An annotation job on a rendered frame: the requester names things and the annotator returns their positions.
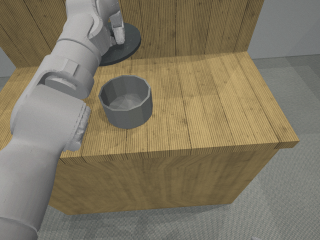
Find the left robot hand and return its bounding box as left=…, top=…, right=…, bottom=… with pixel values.
left=104, top=0, right=125, bottom=47

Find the lid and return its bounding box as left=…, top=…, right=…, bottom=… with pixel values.
left=99, top=22, right=142, bottom=67

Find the robot left upper arm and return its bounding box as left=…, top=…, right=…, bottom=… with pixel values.
left=0, top=83, right=91, bottom=240

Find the left robot forearm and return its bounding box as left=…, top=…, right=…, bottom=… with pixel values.
left=10, top=0, right=111, bottom=135

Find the table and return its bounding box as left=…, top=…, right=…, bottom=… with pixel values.
left=0, top=0, right=300, bottom=215

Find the knob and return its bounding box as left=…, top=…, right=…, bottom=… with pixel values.
left=108, top=27, right=115, bottom=39

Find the pot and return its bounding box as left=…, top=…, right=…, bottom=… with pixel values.
left=98, top=75, right=153, bottom=129

